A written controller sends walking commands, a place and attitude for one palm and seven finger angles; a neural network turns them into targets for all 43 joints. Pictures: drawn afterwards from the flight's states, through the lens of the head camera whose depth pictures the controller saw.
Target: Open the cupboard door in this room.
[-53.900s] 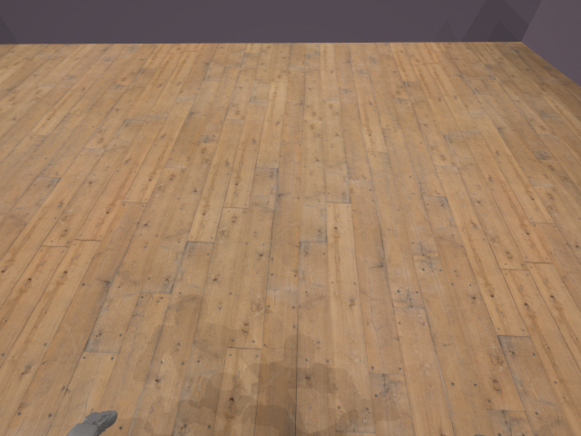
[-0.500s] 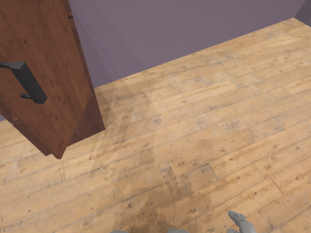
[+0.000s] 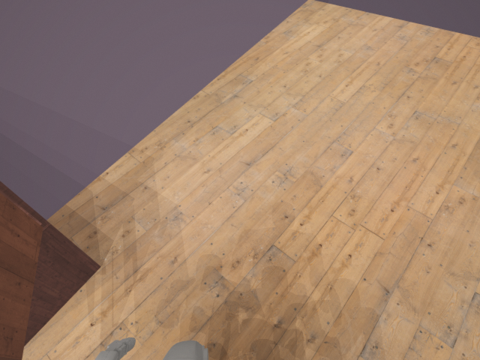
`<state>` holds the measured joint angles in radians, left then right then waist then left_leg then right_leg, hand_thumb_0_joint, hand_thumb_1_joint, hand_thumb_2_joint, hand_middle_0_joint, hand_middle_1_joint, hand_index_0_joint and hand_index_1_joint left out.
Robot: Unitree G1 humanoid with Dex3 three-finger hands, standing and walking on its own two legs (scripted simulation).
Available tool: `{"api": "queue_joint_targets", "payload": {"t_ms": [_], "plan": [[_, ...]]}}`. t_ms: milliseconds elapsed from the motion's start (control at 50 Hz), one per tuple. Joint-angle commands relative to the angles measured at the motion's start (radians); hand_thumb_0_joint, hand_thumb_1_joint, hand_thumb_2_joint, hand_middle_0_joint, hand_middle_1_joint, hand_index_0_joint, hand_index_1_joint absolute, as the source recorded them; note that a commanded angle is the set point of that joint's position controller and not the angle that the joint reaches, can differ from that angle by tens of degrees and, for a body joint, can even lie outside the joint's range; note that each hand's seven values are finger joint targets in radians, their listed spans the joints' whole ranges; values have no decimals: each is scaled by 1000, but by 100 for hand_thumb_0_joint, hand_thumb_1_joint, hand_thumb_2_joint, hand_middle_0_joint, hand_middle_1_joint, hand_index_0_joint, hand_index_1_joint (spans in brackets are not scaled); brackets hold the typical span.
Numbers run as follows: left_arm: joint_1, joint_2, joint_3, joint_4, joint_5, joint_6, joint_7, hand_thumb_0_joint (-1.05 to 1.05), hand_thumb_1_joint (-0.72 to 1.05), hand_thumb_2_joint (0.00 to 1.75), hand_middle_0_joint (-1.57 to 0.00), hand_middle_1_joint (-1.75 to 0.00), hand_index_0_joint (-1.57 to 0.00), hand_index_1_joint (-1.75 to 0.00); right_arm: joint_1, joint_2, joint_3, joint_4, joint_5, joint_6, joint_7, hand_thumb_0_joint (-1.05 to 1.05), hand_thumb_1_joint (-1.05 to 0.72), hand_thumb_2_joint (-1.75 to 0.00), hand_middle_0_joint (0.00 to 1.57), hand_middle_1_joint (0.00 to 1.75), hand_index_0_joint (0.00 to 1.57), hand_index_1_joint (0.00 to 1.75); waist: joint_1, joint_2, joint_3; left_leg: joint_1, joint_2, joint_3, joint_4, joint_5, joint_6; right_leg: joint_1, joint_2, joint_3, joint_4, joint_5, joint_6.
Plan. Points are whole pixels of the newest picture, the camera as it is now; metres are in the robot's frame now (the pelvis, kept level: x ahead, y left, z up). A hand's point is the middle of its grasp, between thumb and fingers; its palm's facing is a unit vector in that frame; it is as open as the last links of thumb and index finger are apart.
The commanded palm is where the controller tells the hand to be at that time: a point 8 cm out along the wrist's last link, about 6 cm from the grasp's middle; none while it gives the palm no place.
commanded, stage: walk to a spot facing it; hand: left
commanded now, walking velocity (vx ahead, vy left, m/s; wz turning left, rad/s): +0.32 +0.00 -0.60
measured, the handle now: out of the picture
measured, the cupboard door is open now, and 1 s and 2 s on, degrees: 49 49 49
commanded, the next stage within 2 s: turn to face it in 1.26 s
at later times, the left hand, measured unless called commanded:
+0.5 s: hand (149, 286) +0.28 +0.22 -0.17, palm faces -0.22 -0.96 -0.18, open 7.4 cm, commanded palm none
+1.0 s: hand (242, 181) +0.55 +0.02 -0.15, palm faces -0.44 -0.86 -0.25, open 7.1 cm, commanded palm none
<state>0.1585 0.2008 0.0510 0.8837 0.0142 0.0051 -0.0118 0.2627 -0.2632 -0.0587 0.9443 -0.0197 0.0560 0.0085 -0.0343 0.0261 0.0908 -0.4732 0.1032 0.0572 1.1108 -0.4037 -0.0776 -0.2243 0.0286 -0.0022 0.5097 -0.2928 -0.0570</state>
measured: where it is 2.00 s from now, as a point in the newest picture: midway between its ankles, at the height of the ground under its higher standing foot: (314, 231)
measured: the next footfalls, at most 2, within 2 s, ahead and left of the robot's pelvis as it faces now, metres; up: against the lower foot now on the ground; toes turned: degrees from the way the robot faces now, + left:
left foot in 0.30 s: +0.22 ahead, +0.14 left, +0.00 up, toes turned -6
right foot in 0.76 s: +0.40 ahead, -0.17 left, +0.00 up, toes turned -32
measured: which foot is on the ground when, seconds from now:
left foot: up 0.00-0.28, down 0.30-0.78, up 0.80-1.00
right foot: down 0.00-0.30, up 0.32-0.74, down 0.76-1.00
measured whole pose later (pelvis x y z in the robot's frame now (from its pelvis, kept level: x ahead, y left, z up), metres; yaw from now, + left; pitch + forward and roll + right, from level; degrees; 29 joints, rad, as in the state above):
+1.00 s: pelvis +0.40 -0.13 +0.00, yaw -29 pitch +1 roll +2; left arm 0.22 0.20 0.07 1.00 0.00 -0.07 0.00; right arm 0.25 -0.17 -0.05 1.00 -0.02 -0.02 0.00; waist -0.04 -0.01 0.07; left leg -0.58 0.15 0.02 1.13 -0.24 -0.05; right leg -0.18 0.07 -0.08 0.41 -0.25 -0.13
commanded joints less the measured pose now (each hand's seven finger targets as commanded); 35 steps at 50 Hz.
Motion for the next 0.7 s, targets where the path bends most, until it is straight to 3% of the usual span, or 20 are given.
{"api": "queue_joint_targets", "payload": {"t_ms": [0,80,100,180,220,240,260,280,300,320,340,360,380,420,440,500,580,600,640,680], "plan": [[71,199,55,-26,5,-42,8,0,90,90,-20,-30,-20,-30,-59,-56,-22,-108,-7,-45,5,0,-90,-90,20,30,20,30,40,-150,-27,-103,-1,-24,-79,111,-11,42,-216,269,-297,-12,-127],[127,198,60,0,8,-55,2,0,90,90,-20,-30,-20,-30,-128,-55,-29,-138,-2,-66,7,0,-90,-90,20,30,20,30,60,-149,-31,-155,-14,-39,-179,125,-9,125,-227,325,-299,-32,-147],[146,196,62,3,7,-56,1,0,90,90,-20,-30,-20,-30,-155,-50,-27,-149,-2,-72,7,0,-90,-90,20,30,20,30,73,-139,-24,-158,-22,-37,-212,122,-6,132,-225,339,-294,-10,-151],[160,191,68,22,14,-57,4,0,90,90,-20,-30,-20,-30,-201,-33,-22,-171,5,-98,3,0,-90,-90,20,30,20,30,80,-182,-31,-70,-52,-35,-379,66,10,141,-233,370,-227,129,-150],[133,195,70,18,9,-55,5,0,90,90,-20,-30,-20,-30,-142,-39,-21,-153,7,-109,-4,0,-90,-90,20,30,20,30,43,-168,-45,78,-78,-15,-494,98,20,83,-211,351,-173,192,-132],[106,183,71,16,5,-54,5,0,90,90,-20,-30,-20,-30,-63,-54,-24,-125,5,-116,-12,0,-90,-90,20,30,20,30,0,-138,-63,246,-89,-10,-594,156,26,-13,-175,324,-102,212,-105],[87,149,65,9,1,-57,3,0,90,90,-20,-30,-20,-30,82,-102,-34,-76,1,-125,-28,0,-90,-90,20,30,20,30,-65,-31,-140,502,-46,-42,-673,160,47,-131,-101,265,62,251,-63],[127,83,55,2,-11,-57,-7,0,90,90,-20,-30,-20,-30,232,-221,-63,-46,-18,-133,-37,0,-90,-90,20,30,20,30,-112,252,-273,737,248,-397,-734,41,138,-332,42,116,387,-47,1],[106,77,46,-20,-9,-65,-11,0,90,90,-20,-30,-20,-30,305,-248,-56,-42,-22,-126,-42,0,-90,-90,20,30,20,30,-121,320,-289,746,421,-627,-847,32,226,-465,56,61,666,-286,20],[55,97,51,-28,3,-67,-16,0,90,90,-20,-30,-20,-30,248,-216,-45,-57,-22,-117,-42,0,-90,-90,20,30,20,30,-103,164,-182,645,427,-595,-862,89,262,-511,-27,92,779,-226,16],[54,102,56,-9,15,-65,-20,0,90,90,-20,-30,-20,-30,169,-146,-27,-71,-20,-122,-37,0,-90,-90,20,30,20,30,-52,108,-109,503,357,-460,-872,97,218,-504,-61,79,823,-131,25],[55,83,56,7,20,-58,-30,0,90,90,-20,-30,-20,-30,105,-99,-12,-82,-18,-126,-36,0,-90,-90,20,30,20,30,-13,129,-43,405,307,-345,-878,161,179,-490,-93,64,835,-50,35],[74,74,50,18,21,-47,-42,0,90,90,-20,-30,-20,-30,73,-65,1,-81,-12,-131,-38,0,-90,-90,20,30,20,30,12,152,-19,382,261,-212,-869,259,141,-474,-115,37,826,3,47],[62,35,38,19,19,-31,-45,0,90,90,-20,-30,-20,-30,134,-32,11,-45,-11,-145,-45,0,-90,-90,20,30,20,30,16,128,-45,443,207,-57,-821,647,97,-493,-97,6,805,33,53],[61,23,34,16,15,-25,-45,0,90,90,-20,-30,-20,-30,148,-43,11,-35,-9,-146,-47,0,-90,-90,20,30,20,30,22,121,-63,470,208,-5,-811,715,104,-506,-100,-4,770,29,52],[5,4,24,-4,16,-14,-48,0,90,90,-20,-30,-20,-30,170,-49,7,-15,-9,-143,-44,0,-90,-90,20,30,20,30,23,110,-52,480,200,71,-839,663,130,-519,-109,-32,628,92,54],[-118,0,13,-42,14,-17,-52,0,90,90,-20,-30,-20,-30,202,-49,5,15,-16,-134,-37,0,-90,-90,20,30,20,30,1,103,8,462,201,132,-871,603,150,-435,-104,-97,324,148,36],[-143,3,11,-45,12,-17,-51,0,90,90,-20,-30,-20,-30,211,-52,6,24,-16,-132,-38,0,-90,-90,20,30,20,30,-6,100,23,451,205,142,-874,655,152,-398,-93,-115,268,147,25],[-124,17,16,-35,11,-19,-45,0,90,90,-20,-30,-20,-30,227,-71,5,42,-15,-127,-38,0,-90,-90,20,30,20,30,13,96,14,470,225,165,-814,870,152,-306,-55,-147,225,107,-5],[-21,44,25,-9,11,-25,-35,0,90,90,-20,-30,-20,-30,212,-96,2,49,-15,-121,-38,0,-90,-90,20,30,20,30,68,101,-44,488,238,186,-666,1107,137,-167,-11,-170,201,50,-44]]}}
